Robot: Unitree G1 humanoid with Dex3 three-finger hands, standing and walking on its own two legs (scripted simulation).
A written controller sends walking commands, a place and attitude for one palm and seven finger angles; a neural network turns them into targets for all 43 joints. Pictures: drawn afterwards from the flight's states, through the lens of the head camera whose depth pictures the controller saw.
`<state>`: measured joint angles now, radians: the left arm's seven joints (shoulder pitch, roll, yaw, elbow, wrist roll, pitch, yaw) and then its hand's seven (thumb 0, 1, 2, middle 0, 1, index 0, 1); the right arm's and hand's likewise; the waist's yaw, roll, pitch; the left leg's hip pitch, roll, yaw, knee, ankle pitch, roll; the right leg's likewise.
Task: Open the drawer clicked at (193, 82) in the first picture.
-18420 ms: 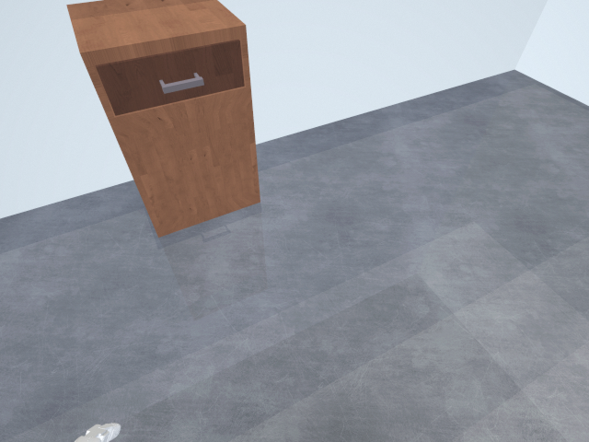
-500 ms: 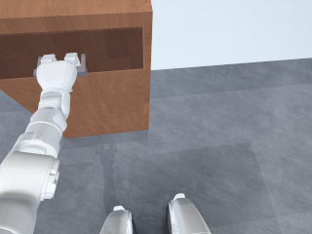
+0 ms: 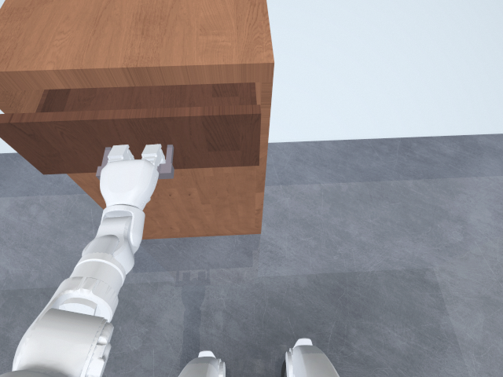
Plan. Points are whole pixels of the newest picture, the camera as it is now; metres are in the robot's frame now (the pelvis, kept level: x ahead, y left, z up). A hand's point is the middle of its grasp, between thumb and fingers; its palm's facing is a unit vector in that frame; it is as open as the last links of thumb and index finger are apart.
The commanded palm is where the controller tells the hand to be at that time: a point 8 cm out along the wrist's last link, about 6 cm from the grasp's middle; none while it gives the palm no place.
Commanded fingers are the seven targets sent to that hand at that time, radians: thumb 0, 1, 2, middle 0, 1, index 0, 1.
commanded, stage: pull the drawer open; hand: left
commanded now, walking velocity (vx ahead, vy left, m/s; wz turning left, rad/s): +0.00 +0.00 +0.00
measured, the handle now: (137, 162) +0.48 +0.21 -0.01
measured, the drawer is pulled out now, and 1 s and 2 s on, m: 0.07 0.19 0.30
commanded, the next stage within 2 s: none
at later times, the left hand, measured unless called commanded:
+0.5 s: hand (139, 216) +0.38 +0.20 -0.04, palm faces -0.03 -0.03 -1.00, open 5.4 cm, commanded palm +0.34 +0.19 +0.01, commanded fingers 0.00 0.90 0.90 -0.40 -1.35 -0.40 -1.35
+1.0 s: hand (134, 259) +0.31 +0.19 -0.04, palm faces -0.02 -0.04 -1.00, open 5.4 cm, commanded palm +0.27 +0.19 +0.01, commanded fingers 0.00 0.90 0.90 -0.40 -1.35 -0.40 -1.35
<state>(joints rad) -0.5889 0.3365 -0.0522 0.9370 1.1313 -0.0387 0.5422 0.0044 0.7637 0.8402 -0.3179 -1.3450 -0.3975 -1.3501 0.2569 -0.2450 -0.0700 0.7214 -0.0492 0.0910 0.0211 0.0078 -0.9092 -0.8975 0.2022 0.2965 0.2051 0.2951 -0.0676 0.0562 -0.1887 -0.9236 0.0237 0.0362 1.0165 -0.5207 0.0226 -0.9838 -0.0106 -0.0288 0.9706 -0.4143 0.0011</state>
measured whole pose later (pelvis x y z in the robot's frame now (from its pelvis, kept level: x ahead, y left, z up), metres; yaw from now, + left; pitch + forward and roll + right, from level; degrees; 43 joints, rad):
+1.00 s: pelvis -0.01 -0.01 +0.01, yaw +0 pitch +18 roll +0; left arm -0.14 0.26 -0.13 0.58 1.13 0.04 0.56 0.02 0.76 0.85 -0.31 -1.35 -0.41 -1.35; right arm 0.17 -0.23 -0.06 0.66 -0.03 0.05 -0.02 0.01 -0.91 -0.90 0.20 0.30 0.20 0.30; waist 0.00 0.04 -0.17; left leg -0.77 0.02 0.04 0.95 -0.50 0.00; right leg -0.84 -0.01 -0.03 0.94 -0.41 -0.02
